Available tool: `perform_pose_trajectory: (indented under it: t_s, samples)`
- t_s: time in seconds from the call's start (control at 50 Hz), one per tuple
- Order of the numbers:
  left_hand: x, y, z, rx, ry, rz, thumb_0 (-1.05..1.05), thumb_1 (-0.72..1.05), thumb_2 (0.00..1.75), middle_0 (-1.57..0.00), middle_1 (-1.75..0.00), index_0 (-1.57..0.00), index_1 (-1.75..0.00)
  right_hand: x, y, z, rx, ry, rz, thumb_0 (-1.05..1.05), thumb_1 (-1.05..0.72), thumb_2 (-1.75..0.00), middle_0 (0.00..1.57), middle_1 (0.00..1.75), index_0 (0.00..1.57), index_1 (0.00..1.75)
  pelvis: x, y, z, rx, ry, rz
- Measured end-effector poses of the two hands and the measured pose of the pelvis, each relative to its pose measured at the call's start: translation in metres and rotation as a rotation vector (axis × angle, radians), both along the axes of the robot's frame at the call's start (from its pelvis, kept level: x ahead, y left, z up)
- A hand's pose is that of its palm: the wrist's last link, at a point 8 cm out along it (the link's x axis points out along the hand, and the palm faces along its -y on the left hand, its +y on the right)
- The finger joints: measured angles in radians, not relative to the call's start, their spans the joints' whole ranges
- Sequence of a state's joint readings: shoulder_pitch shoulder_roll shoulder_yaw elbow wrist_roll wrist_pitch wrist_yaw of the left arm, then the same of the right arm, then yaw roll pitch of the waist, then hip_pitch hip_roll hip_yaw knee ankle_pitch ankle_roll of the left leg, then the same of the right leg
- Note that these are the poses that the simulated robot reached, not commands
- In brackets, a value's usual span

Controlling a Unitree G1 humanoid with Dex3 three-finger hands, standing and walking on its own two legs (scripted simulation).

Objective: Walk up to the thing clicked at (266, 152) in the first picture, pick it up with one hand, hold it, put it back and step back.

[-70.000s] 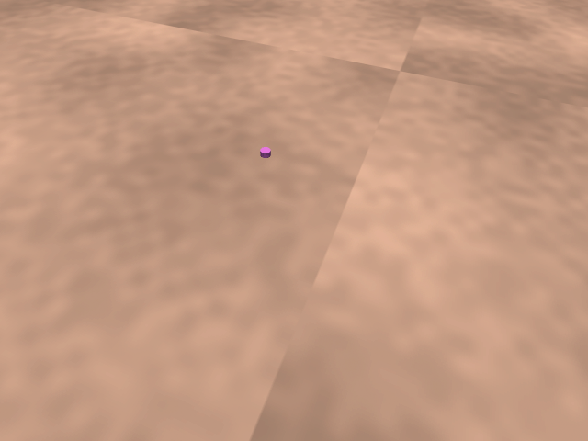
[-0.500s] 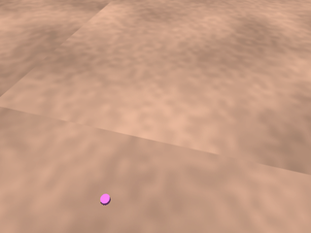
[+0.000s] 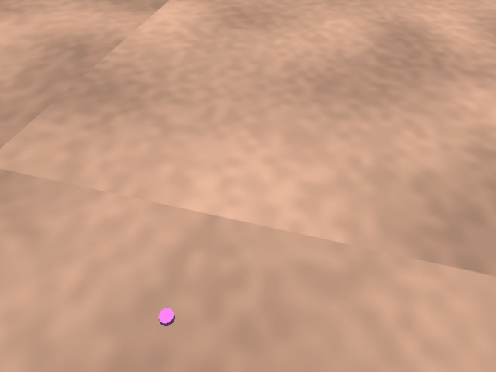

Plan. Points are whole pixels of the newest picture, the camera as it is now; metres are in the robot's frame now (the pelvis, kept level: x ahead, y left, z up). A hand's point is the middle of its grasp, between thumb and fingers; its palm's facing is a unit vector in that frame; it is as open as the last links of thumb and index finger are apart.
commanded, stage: stand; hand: left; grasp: from above
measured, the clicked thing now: (166, 316) +0.43 +0.29 -0.77
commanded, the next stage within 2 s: step back in 0.70 s
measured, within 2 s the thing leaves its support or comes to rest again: neither
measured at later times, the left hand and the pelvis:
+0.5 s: hand out of the picture +0.08 +0.25 -0.16, palm faces -0.01 -0.94 -0.34, open 7.4 cm; pelvis +0.00 +0.00 +0.00, yaw +0 degrees
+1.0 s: hand out of the picture +0.08 +0.30 -0.18, palm faces -0.02 -0.93 -0.37, open 7.4 cm; pelvis -0.04 +0.03 -0.03, yaw +0 degrees
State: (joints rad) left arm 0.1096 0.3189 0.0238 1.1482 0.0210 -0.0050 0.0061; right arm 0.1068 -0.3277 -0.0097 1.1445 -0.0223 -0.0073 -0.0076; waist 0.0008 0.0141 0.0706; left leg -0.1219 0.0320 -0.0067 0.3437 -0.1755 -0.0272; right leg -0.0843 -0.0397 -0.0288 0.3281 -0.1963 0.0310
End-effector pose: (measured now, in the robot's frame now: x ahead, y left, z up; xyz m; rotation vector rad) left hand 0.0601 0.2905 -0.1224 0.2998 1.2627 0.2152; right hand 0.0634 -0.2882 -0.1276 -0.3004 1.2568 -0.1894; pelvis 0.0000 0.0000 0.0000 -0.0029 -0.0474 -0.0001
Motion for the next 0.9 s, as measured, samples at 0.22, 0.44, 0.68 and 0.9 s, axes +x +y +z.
perform_pose_trajectory:
  t_s: [0.22,0.44,0.68,0.9]
  samples:
    - [0.009,-0.001,0.001,-0.001,-0.018,-0.007,0.00,0.90,0.90,-0.20,-0.30,-0.21,-0.30,0.007,-0.002,0.002,-0.005,-0.012,0.002,0.01,-0.90,-0.89,0.20,0.30,0.21,0.30,0.003,0.000,0.000,0.001,0.000,-0.001]
    - [0.011,0.000,0.002,0.000,-0.023,-0.013,0.00,0.90,0.90,-0.20,-0.30,-0.21,-0.30,0.007,-0.004,0.003,-0.004,-0.016,0.002,0.01,-0.90,-0.89,0.20,0.30,0.21,0.30,0.004,-0.001,0.000,0.001,0.001,-0.002]
    - [0.008,0.001,0.002,0.001,-0.016,-0.014,0.00,0.90,0.90,-0.20,-0.30,-0.21,-0.30,0.002,-0.006,0.003,-0.006,-0.006,0.000,0.01,-0.90,-0.89,0.20,0.30,0.21,0.30,0.003,-0.002,0.000,0.002,0.000,-0.002]
    - [0.003,0.025,-0.007,0.036,-0.035,-0.015,0.00,0.90,0.90,-0.20,-0.30,-0.21,-0.30,-0.008,-0.015,-0.002,-0.051,0.003,-0.009,0.01,-0.90,-0.89,0.20,0.30,0.21,0.30,-0.027,0.010,-0.013,-0.015,0.015,-0.002]
